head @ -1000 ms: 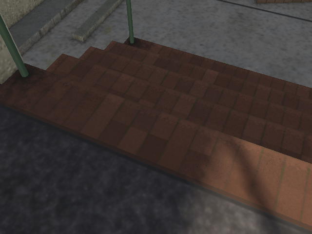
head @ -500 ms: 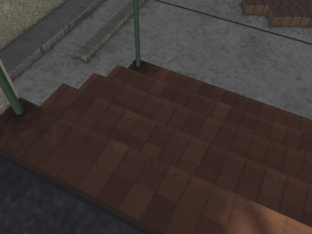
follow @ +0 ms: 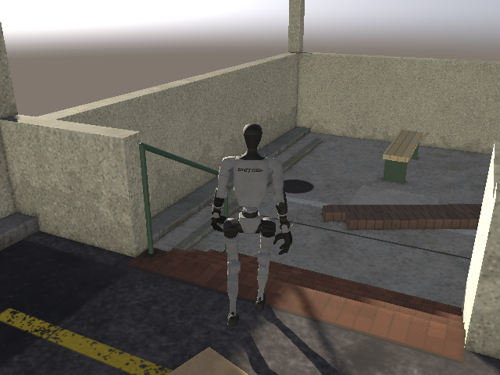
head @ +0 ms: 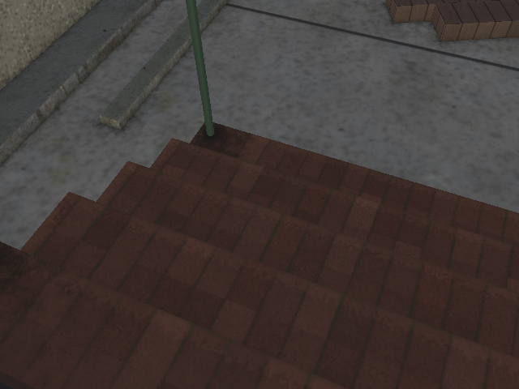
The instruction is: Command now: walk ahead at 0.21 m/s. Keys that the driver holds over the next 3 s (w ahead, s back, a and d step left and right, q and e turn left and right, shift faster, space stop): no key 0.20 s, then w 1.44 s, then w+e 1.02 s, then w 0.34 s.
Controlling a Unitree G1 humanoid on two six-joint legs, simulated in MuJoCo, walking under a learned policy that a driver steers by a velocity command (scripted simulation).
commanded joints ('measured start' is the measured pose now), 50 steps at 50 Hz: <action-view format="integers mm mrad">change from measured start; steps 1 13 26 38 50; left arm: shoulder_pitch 177 261 135 -50 270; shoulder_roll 91 175 122 101 128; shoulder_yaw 17 21 39 15 22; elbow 20 67 5 -95 -6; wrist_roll -17 -5 4 1 -6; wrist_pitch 14 52 56 63 -7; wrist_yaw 10 20 -16 -27 -3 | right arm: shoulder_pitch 56 -80 48 101 -25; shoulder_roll -80 -83 -125 -155 -111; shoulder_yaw -23 -13 -29 -28 -51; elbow -42 -38 -3 -6 -76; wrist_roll -24 -52 -31 -37 -32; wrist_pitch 11 102 9 -26 56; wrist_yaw -5 4 -3 9 24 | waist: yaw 58 39 46 16 12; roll -59 -146 85 136 -77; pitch -187 -83 70 22 -23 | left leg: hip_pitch -298 -121 176 90 -343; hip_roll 50 61 320 225 130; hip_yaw -69 30 -336 -25 -70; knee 242 -259 -959 -786 93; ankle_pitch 54 121 7 849 268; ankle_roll -7 -25 150 119 25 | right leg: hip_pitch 396 114 -336 21 250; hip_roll -345 -249 -41 10 -220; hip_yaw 328 302 109 -1 320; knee -198 -441 309 84 -393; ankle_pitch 707 -420 -157 -5 75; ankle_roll -179 -108 44 44 -120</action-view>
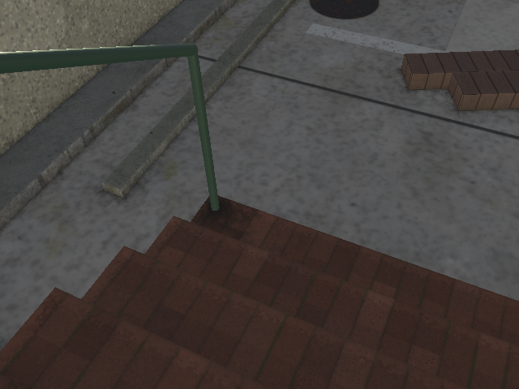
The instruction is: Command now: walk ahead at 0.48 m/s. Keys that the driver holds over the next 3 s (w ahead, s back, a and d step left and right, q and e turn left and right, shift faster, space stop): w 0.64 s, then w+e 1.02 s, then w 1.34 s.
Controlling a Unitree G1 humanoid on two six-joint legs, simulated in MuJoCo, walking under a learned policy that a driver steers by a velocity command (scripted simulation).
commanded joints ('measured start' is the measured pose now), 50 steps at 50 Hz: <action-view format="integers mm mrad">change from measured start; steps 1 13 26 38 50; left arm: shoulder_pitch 80 364 318 119 -262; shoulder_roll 97 117 99 61 60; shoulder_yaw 11 7 -18 14 38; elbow -30 53 67 19 -119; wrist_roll -6 9 33 47 32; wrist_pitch -36 -23 -28 72 73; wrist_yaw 6 38 54 21 -42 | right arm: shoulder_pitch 55 -298 -302 79 171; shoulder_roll -56 -101 -66 -148 -73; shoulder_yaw -21 -29 -2 -26 -1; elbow -30 -137 -162 -18 -30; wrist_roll -8 -38 -15 -3 -26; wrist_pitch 34 40 9 -71 -79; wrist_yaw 5 37 35 14 -11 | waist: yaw -28 70 106 56 -49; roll -84 -78 -23 29 14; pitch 40 102 114 21 106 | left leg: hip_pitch -126 -546 -15 23 107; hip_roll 51 69 46 302 242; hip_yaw -34 -71 45 -197 -2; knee -72 -228 -818 -802 -515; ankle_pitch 76 378 843 507 -197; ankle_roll -16 -30 -3 204 58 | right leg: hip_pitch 33 381 212 -329 -488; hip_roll -272 -317 -168 -140 -73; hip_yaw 277 271 124 202 175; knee -269 -139 315 829 337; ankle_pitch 175 296 168 -60 723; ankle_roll -117 -139 -33 104 32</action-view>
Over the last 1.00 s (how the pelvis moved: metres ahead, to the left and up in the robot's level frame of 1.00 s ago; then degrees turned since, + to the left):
0.29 -0.04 0.02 0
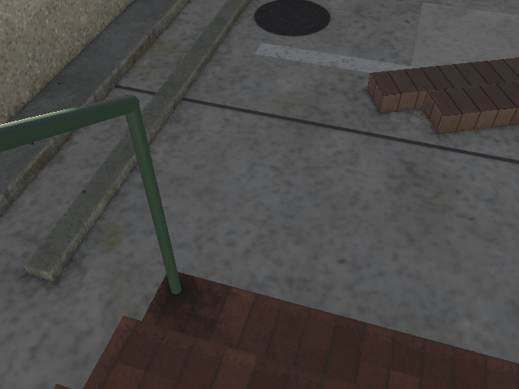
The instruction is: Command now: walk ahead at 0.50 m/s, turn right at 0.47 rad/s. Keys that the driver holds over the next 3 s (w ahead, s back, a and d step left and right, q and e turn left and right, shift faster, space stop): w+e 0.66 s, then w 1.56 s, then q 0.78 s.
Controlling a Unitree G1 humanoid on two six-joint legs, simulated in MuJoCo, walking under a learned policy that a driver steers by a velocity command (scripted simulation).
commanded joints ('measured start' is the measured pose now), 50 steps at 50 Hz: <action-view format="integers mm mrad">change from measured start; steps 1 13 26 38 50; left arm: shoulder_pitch -186 452 410 358 112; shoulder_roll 24 268 96 108 23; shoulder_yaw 1 55 -11 -13 -27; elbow -99 51 28 3 13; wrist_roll -8 -54 -31 12 13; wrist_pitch -14 -1 -64 -31 -20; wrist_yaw -15 37 68 125 32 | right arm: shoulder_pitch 45 -163 -453 -181 8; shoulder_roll -104 -109 -140 -138 -122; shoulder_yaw -7 3 -35 -34 13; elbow -49 -226 -246 -185 -77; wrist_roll -21 33 -26 40 23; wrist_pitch -3 35 106 55 7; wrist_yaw -16 -26 24 13 6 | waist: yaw -71 210 107 31 94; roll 48 -119 -26 -15 148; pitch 157 -390 65 68 72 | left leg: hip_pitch -95 -1028 -865 15 -209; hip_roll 262 42 99 92 206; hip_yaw -223 -151 -352 -307 -541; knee -167 1368 165 -624 -456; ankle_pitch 52 -196 688 1016 604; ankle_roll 88 -42 -83 -50 156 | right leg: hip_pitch -59 1247 598 350 -124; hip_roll -3 -413 -146 51 0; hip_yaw -30 428 483 289 -2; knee -131 -324 -332 328 345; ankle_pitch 54 -127 -911 -734 -424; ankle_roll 6 -367 -293 -131 29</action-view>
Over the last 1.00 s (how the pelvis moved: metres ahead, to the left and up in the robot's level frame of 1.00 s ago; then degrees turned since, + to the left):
0.53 0.09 -0.21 -7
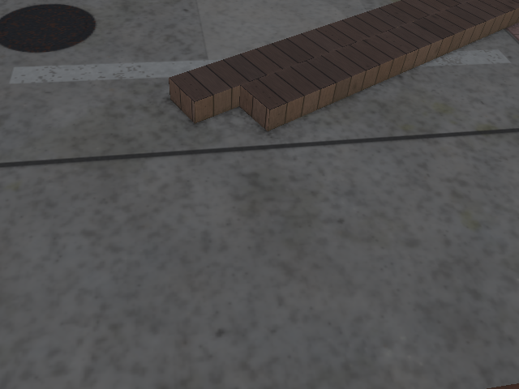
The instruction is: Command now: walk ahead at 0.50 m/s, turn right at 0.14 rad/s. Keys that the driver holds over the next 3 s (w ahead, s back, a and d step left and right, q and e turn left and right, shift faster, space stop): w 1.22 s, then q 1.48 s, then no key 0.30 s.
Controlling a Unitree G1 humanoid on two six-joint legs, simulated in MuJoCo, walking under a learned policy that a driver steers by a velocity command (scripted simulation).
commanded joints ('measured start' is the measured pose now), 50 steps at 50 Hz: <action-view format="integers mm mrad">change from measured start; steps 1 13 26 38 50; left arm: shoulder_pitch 25 -416 110 147 430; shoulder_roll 12 -8 75 47 26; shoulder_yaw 1 -5 26 11 5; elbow -23 -134 11 75 192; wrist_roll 25 -22 -26 -29 -31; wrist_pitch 0 -43 -53 -118 -72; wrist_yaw -24 -55 -2 10 18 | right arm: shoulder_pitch -3 176 -39 -404 -18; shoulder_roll -143 -102 -157 -89 -274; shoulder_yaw -18 -17 -35 -42 -73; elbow -53 -29 -71 -95 48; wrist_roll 29 -23 -37 -24 -20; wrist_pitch -23 -6 41 21 -8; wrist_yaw -13 -38 -38 52 36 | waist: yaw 73 -168 20 8 -40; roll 204 123 -37 28 299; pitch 59 183 -56 75 -104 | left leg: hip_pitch -70 129 -661 -232 643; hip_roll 280 134 84 123 257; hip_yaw -343 -288 -61 -61 -50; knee -277 24 1114 68 -157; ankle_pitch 492 217 -172 928 1303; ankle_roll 142 133 3 -12 44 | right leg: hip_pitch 23 61 903 422 238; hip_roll -75 -70 -442 -163 53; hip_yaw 9 -89 322 112 -71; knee -280 -864 -1067 -948 295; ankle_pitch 259 591 236 -190 -579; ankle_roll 34 34 -311 -145 -62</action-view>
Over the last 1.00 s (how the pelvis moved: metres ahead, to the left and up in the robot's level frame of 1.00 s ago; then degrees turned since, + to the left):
0.56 -0.03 -0.31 -28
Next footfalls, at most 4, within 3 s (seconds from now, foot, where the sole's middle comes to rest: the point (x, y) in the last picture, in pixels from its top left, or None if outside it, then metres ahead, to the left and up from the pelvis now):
0.42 right None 0.39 -0.08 -0.93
0.98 left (200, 358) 0.77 0.15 -1.10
1.38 right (259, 298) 1.01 -0.05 -1.10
1.82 left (201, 321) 0.91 0.15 -1.10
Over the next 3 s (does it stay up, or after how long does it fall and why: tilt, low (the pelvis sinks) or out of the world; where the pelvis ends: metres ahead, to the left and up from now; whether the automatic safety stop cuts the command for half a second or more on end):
stays up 0.86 0.03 -0.32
